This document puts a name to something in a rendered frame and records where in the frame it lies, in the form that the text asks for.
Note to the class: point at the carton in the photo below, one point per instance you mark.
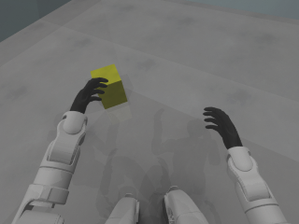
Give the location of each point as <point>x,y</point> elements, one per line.
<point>114,92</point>

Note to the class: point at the right robot thigh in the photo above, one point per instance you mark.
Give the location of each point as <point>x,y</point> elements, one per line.
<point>179,205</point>

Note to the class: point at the right robot hand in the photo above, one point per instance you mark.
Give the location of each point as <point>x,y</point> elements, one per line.
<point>225,127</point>

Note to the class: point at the left robot thigh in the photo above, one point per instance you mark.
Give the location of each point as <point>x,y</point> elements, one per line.
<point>126,211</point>

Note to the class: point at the robot thigh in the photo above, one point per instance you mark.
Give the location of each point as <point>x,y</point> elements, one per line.
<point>126,211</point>
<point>179,205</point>

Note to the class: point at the left robot hand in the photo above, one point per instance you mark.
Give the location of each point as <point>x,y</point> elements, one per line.
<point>85,95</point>

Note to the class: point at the left robot upper arm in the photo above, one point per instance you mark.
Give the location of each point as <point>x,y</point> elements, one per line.
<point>37,217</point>

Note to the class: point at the robot left forearm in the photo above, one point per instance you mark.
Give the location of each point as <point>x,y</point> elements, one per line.
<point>53,178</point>

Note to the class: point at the robot right forearm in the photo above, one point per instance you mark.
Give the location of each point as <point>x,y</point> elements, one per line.
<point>256,198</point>

